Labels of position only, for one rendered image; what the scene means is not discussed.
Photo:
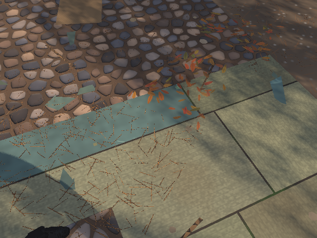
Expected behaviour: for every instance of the robot left hand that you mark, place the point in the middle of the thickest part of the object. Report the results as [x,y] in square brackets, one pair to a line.
[49,232]

